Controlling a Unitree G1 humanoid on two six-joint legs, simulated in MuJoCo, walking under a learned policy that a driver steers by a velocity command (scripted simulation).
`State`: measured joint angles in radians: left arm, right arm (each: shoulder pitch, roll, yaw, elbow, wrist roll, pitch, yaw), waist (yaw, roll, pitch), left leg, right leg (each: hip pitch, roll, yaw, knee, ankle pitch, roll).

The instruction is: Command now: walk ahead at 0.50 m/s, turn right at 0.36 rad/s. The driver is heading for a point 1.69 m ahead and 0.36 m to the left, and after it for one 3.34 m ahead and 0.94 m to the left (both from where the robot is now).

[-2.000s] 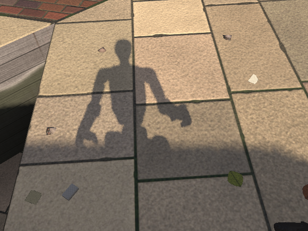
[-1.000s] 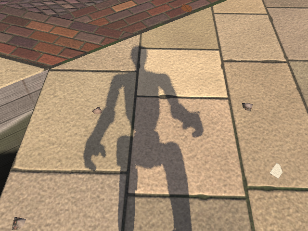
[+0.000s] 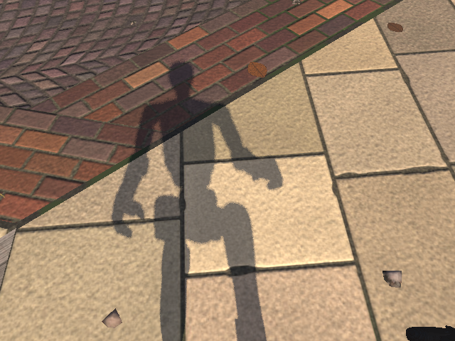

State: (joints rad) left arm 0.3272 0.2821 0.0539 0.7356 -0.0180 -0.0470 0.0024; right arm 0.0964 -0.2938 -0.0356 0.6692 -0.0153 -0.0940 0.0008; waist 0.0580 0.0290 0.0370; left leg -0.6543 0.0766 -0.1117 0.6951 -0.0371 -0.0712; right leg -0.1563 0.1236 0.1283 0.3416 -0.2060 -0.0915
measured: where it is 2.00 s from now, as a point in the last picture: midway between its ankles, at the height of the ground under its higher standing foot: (175, 156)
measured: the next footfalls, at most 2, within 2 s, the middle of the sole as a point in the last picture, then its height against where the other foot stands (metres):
left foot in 0.18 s outside the picture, level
right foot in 0.66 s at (272, 305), level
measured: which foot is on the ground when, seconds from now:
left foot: up 0.00-0.16, down 0.18-0.66, up 0.68-1.00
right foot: down 0.00-0.20, up 0.22-0.64, down 0.66-1.00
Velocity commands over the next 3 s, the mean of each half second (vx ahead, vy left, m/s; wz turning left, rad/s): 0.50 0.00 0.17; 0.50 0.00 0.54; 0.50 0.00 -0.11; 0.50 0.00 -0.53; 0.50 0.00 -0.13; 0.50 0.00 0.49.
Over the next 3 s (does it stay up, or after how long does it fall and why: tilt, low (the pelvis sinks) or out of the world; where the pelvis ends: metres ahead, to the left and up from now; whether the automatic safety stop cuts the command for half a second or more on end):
stays up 1.60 0.29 -0.01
